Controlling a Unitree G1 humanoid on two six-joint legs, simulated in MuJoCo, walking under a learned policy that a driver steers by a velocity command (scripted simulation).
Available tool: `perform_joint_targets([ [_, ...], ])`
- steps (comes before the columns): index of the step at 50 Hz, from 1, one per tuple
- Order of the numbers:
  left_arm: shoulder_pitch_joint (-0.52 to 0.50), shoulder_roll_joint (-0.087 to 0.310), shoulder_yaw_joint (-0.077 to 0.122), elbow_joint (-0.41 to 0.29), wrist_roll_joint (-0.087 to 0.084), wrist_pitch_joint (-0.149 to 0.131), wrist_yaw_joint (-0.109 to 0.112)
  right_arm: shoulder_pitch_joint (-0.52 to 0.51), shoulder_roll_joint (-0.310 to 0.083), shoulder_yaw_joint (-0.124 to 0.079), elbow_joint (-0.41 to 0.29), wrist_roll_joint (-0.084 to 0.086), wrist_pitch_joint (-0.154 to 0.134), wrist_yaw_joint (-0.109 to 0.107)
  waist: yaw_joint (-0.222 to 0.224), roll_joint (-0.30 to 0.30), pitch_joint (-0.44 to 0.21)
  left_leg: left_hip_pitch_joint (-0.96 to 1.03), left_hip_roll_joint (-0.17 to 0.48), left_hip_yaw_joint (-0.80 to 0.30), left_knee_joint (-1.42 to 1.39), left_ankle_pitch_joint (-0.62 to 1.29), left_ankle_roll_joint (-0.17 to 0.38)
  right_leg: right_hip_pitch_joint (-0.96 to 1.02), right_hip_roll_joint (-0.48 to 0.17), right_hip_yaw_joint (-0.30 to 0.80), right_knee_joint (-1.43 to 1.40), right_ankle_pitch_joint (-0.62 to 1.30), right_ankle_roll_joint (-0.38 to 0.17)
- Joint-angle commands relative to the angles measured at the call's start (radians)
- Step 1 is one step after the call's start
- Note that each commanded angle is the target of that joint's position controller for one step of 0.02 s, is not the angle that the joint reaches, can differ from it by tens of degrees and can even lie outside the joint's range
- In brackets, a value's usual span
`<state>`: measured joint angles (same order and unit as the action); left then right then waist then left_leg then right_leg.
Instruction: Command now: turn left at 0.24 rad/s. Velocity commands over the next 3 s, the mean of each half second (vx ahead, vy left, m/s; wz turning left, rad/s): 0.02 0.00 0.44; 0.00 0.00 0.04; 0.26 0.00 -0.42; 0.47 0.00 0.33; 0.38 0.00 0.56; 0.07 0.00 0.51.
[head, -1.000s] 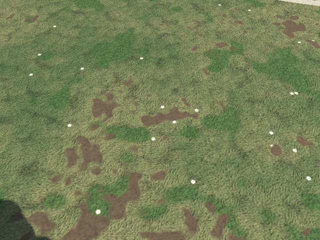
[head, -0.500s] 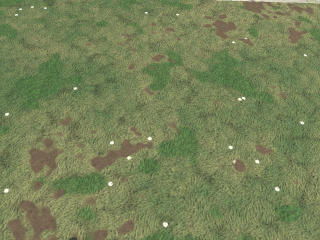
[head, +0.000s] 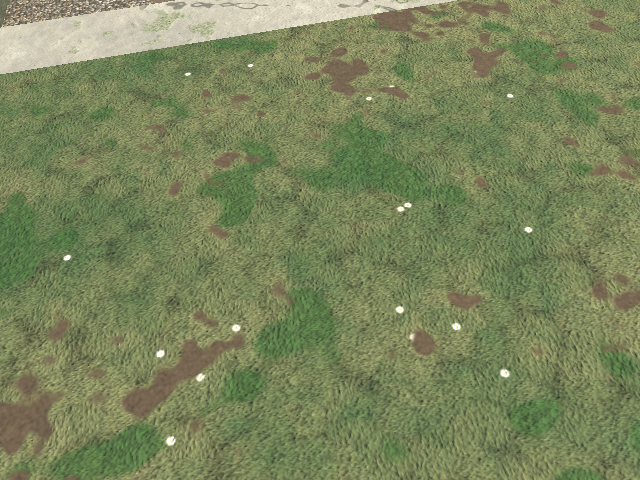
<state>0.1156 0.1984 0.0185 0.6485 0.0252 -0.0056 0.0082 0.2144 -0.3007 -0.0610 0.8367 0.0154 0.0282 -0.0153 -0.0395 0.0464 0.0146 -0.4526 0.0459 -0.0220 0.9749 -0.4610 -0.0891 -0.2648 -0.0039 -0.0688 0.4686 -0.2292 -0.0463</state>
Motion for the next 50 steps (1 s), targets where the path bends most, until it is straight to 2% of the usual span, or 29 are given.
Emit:
perform_joint_targets([
  [1,-0.001,0.187,0.066,-0.038,-0.007,-0.003,0.026,-0.011,-0.088,-0.029,-0.073,0.007,0.004,-0.014,0.038,-0.173,-0.083,-0.069,0.005,-0.006,0.041,0.018,-0.014,0.145,-0.288,0.147,-0.129,0.471,-0.199],
  [3,0.003,0.187,0.070,-0.026,-0.008,0.005,0.035,-0.034,-0.064,-0.022,-0.097,0.004,0.011,-0.013,0.053,-0.169,-0.076,-0.078,0.018,0.004,-0.001,0.016,-0.012,0.162,-0.308,0.148,-0.138,0.408,-0.207],
  [4,0.018,0.192,0.076,-0.019,-0.011,0.007,0.037,-0.041,-0.054,-0.019,-0.107,0.003,0.014,-0.010,0.066,-0.165,-0.087,-0.076,0.027,0.016,-0.028,0.026,-0.004,0.169,-0.317,0.153,-0.167,0.263,-0.209],
  [6,0.003,0.199,0.081,-0.008,-0.011,0.008,0.037,-0.062,-0.050,-0.017,-0.130,0.001,0.016,-0.003,0.070,-0.170,-0.058,-0.053,0.029,0.035,-0.090,0.020,0.015,0.147,-0.322,0.149,-0.182,0.184,-0.210],
  [8,-0.006,0.213,0.088,0.002,-0.013,0.007,0.033,-0.053,-0.055,-0.019,-0.145,-0.002,0.014,0.006,0.063,-0.176,-0.064,-0.012,0.019,0.060,-0.146,0.012,0.032,0.151,-0.332,0.130,-0.161,0.284,-0.211],
  [10,-0.011,0.232,0.096,0.011,-0.024,0.008,0.031,-0.034,-0.059,-0.023,-0.157,0.000,0.013,0.017,0.052,-0.183,-0.085,0.029,0.010,0.080,-0.208,0.027,0.054,0.171,-0.346,0.112,-0.128,0.378,-0.199],
  [12,-0.036,0.243,0.100,0.018,-0.042,0.012,0.032,0.008,-0.056,-0.027,-0.156,0.003,0.016,0.030,0.017,-0.185,-0.101,0.112,-0.008,0.106,-0.347,0.123,0.090,0.158,-0.337,0.073,-0.066,0.384,-0.153],
  [13,-0.037,0.237,0.101,0.027,-0.051,0.016,0.033,0.047,-0.058,-0.032,-0.145,0.001,0.016,0.033,-0.004,-0.175,-0.109,0.192,-0.034,0.123,-0.459,0.225,0.117,0.125,-0.312,0.035,-0.009,0.326,-0.109],
  [14,0.014,0.206,0.095,0.050,-0.047,0.016,0.029,0.074,-0.098,-0.047,-0.140,-0.006,0.016,0.026,-0.001,-0.099,-0.105,0.295,-0.031,0.064,-0.554,0.378,0.153,0.039,-0.259,-0.029,0.100,0.191,-0.032],
  [15,0.004,0.142,0.077,0.023,-0.004,0.013,0.021,0.105,-0.225,-0.081,-0.155,-0.010,0.012,0.005,0.019,0.189,-0.111,0.464,0.205,-0.264,-0.592,0.762,0.251,-0.228,-0.131,-0.137,0.408,-0.145,0.079],
  [16,-0.092,0.144,0.072,-0.028,0.001,0.008,0.025,0.102,-0.262,-0.079,-0.186,-0.040,-0.006,0.013,-0.020,0.255,-0.109,0.444,0.366,-0.488,-0.621,0.898,0.451,-0.415,0.002,-0.009,0.630,-0.470,0.117],
  [17,-0.115,0.188,0.085,-0.024,-0.015,0.008,0.027,0.096,-0.224,-0.069,-0.195,-0.049,-0.030,0.024,-0.040,0.118,-0.128,0.436,0.336,-0.443,-0.639,0.824,0.464,-0.441,-0.014,0.097,0.739,-0.449,0.107],
  [18,-0.101,0.198,0.091,-0.015,-0.029,0.011,0.028,0.048,-0.202,-0.063,-0.199,-0.037,-0.046,0.024,-0.004,0.078,-0.101,0.424,0.278,-0.361,-0.631,0.763,0.409,-0.454,-0.031,0.124,0.749,-0.354,0.093],
  [19,-0.073,0.201,0.095,0.009,-0.024,0.014,0.036,-0.005,-0.175,-0.057,-0.208,-0.015,-0.048,0.019,0.023,0.030,-0.088,0.413,0.227,-0.310,-0.624,0.712,0.354,-0.458,-0.043,0.136,0.720,-0.273,0.092],
  [20,-0.053,0.214,0.100,0.018,-0.015,0.017,0.043,-0.040,-0.148,-0.046,-0.217,0.001,-0.045,0.012,0.040,0.041,-0.084,0.399,0.203,-0.284,-0.627,0.717,0.328,-0.443,-0.047,0.142,0.700,-0.214,0.098],
  [23,-0.009,0.194,0.098,0.031,-0.021,0.013,0.040,-0.026,-0.143,-0.041,-0.233,-0.006,-0.037,-0.002,0.052,0.054,-0.120,0.392,0.163,-0.256,-0.630,0.761,0.322,-0.382,-0.016,0.139,0.699,-0.111,0.116],
  [29,-0.053,0.181,0.093,0.016,-0.025,0.006,0.043,-0.006,-0.170,-0.051,-0.250,-0.005,-0.020,-0.020,0.023,0.082,-0.085,0.389,0.141,-0.330,-0.639,0.545,0.313,-0.379,0.002,0.167,0.473,-0.070,0.145],
  [32,-0.027,0.171,0.085,0.037,-0.027,0.003,0.032,-0.039,-0.133,-0.035,-0.256,-0.021,-0.020,-0.019,0.019,0.094,-0.096,0.342,0.138,-0.300,-0.640,0.496,0.311,-0.282,-0.026,0.150,0.381,-0.047,0.147],
  [35,-0.016,0.150,0.072,0.044,-0.026,-0.003,0.018,-0.055,-0.078,-0.008,-0.237,-0.038,-0.027,-0.005,0.012,0.094,-0.095,0.265,0.126,-0.266,-0.631,0.504,0.314,-0.126,-0.050,0.126,0.269,-0.067,0.133],
  [37,-0.012,0.150,0.068,0.046,-0.030,-0.008,0.009,-0.058,-0.068,0.003,-0.215,-0.043,-0.032,0.006,0.012,0.089,-0.077,0.241,0.128,-0.264,-0.626,0.488,0.311,-0.047,-0.044,0.107,0.178,-0.068,0.117],
  [39,0.004,0.157,0.064,0.045,-0.027,-0.016,0.003,-0.062,-0.077,0.004,-0.196,-0.034,-0.036,0.011,0.044,0.057,-0.047,0.227,0.104,-0.246,-0.599,0.461,0.272,0.037,-0.029,0.093,-0.028,0.091,0.088],
  [40,0.002,0.192,0.069,0.037,-0.019,-0.018,0.005,-0.036,-0.091,0.000,-0.187,-0.033,-0.043,0.008,0.036,0.030,-0.053,0.232,0.079,-0.239,-0.578,0.424,0.237,0.071,-0.048,0.130,-0.045,0.211,0.071],
  [41,0.007,0.255,0.080,0.020,-0.017,-0.020,0.009,-0.004,-0.103,-0.005,-0.190,-0.047,-0.049,0.004,0.006,-0.039,-0.075,0.226,0.026,-0.200,-0.522,0.338,0.198,0.098,-0.110,0.201,-0.002,0.432,0.043],
  [42,0.000,0.300,0.094,0.028,-0.031,-0.017,0.008,0.023,-0.102,-0.010,-0.194,-0.050,-0.054,0.001,-0.031,-0.145,-0.082,0.209,-0.051,-0.115,-0.494,0.289,0.161,0.088,-0.123,0.233,0.031,0.462,-0.008],
  [43,0.005,0.273,0.094,0.022,-0.045,-0.014,0.004,-0.012,-0.100,-0.010,-0.198,-0.051,-0.054,-0.007,0.001,-0.181,-0.084,0.224,-0.085,-0.053,-0.447,0.266,0.129,0.047,-0.127,0.271,0.004,0.383,-0.043],
  [44,0.010,0.247,0.087,0.022,-0.043,-0.012,0.003,-0.041,-0.092,-0.013,-0.206,-0.044,-0.048,-0.014,0.012,-0.207,-0.084,0.223,-0.094,-0.025,-0.408,0.252,0.116,0.029,-0.145,0.322,-0.022,0.337,-0.062],
  [46,0.011,0.236,0.083,0.011,-0.038,-0.012,0.005,-0.050,-0.069,-0.019,-0.221,-0.035,-0.030,-0.022,0.015,-0.241,-0.078,0.194,-0.097,-0.008,-0.363,0.223,0.111,0.015,-0.172,0.401,-0.034,0.312,-0.095],
  [48,0.016,0.242,0.086,-0.004,-0.038,-0.009,0.010,-0.042,-0.052,-0.025,-0.234,-0.032,-0.023,-0.019,0.016,-0.238,-0.089,0.192,-0.097,-0.007,-0.362,0.194,0.122,0.003,-0.174,0.441,-0.025,0.292,-0.109],
  [50,-0.007,0.240,0.088,-0.030,-0.043,0.001,0.015,-0.014,-0.052,-0.035,-0.234,-0.031,-0.024,-0.011,0.008,-0.181,-0.096,0.242,-0.069,-0.018,-0.415,0.224,0.144,-0.058,-0.129,0.410,0.022,0.239,-0.078],
])
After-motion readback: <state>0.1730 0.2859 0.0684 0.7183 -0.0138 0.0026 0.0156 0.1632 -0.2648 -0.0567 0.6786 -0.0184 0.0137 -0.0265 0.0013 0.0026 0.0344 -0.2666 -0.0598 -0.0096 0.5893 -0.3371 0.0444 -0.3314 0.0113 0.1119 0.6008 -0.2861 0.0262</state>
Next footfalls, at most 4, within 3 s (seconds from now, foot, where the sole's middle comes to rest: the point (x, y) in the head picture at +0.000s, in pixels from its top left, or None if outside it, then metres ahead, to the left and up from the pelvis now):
0.28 left None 0.01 0.14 -0.78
0.80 right None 0.10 -0.07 -0.78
1.42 right None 0.17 -0.13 -0.78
1.94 left None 0.49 0.09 -0.78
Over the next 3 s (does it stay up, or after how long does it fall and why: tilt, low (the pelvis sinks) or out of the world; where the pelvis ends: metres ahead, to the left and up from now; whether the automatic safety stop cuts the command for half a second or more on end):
stays up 0.65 0.05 0.00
